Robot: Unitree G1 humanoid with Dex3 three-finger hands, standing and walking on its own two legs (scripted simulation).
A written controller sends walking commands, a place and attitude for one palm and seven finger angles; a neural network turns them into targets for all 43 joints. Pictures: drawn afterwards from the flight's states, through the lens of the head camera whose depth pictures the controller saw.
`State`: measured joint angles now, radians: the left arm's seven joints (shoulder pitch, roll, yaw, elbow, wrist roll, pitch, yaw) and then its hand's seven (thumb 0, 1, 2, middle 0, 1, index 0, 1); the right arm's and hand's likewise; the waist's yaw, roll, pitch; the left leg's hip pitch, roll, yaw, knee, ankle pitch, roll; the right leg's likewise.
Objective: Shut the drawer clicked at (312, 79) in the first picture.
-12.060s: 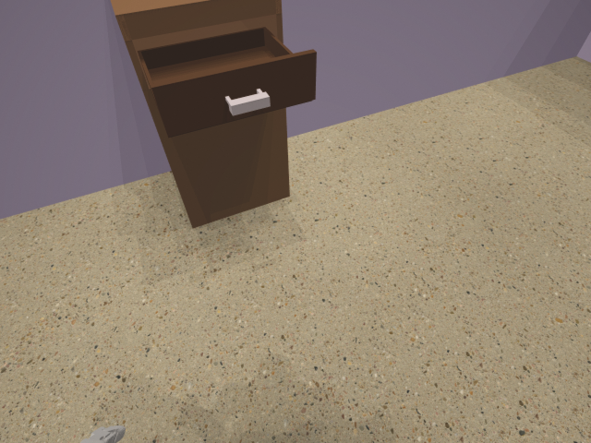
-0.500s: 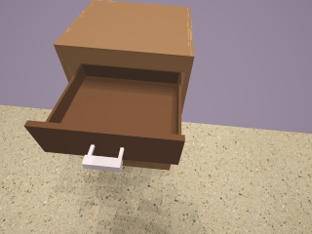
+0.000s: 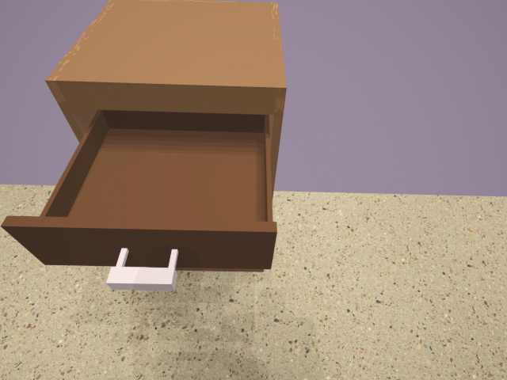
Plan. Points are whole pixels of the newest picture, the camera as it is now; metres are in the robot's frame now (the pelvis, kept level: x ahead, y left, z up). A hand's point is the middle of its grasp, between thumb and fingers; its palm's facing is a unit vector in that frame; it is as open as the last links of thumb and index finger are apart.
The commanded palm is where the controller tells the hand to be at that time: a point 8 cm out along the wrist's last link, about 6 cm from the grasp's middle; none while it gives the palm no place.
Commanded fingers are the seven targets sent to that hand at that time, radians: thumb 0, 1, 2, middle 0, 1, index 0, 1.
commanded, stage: look again from close up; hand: left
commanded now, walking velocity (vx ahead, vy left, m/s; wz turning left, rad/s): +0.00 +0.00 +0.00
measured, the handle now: (146, 266) +0.29 +0.20 -0.02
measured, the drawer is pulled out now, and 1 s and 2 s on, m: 0.30 0.30 0.30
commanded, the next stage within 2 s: raise the hand and make a fist in 0.48 s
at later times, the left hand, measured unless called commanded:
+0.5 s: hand out of the picture +0.02 +0.23 -0.18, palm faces +0.03 -0.98 -0.21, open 7.4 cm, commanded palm none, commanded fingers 0.00 0.90 0.90 -0.20 -0.30 -0.20 -0.30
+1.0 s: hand out of the picture +0.08 +0.19 -0.05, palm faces +0.10 -1.00 -0.02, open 6.0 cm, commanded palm +0.07 +0.25 -0.03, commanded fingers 0.00 0.90 0.90 -0.64 -0.78 -0.64 -0.78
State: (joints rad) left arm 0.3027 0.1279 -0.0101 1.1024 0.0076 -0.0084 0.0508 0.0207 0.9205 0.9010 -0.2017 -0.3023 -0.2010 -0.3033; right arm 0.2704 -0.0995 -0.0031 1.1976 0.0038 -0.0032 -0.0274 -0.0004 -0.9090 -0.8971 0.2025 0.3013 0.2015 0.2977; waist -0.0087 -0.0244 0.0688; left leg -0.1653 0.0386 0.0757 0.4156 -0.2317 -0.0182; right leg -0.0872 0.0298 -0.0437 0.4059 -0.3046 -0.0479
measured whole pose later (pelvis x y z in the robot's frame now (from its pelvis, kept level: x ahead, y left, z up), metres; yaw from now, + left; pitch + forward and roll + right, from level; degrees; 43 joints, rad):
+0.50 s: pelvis -0.01 +0.05 -0.01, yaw +1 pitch +0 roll +0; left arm 0.27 0.18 0.00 1.02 0.01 0.01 0.04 0.01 0.91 0.90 -0.20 -0.30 -0.20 -0.30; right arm 0.26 -0.17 0.01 1.05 -0.01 -0.02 -0.02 0.00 -0.92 -0.90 0.20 0.30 0.20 0.30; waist 0.00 -0.01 0.02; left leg -0.25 -0.03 0.07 0.53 -0.28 0.06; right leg -0.16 -0.04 -0.03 0.51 -0.35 0.02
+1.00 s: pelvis -0.05 +0.01 -0.07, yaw +3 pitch +10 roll +0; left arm 0.66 0.18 0.09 0.02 -0.21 -0.53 -0.23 0.01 0.90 0.90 -0.39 -0.55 -0.45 -0.58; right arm 0.15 -0.25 -0.07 0.53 0.01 -0.25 0.01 0.01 -0.90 -0.90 0.20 0.30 0.20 0.30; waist 0.02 -0.04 -0.13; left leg -0.78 0.01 0.01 1.04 -0.43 0.00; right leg -0.72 0.02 -0.10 1.04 -0.49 -0.08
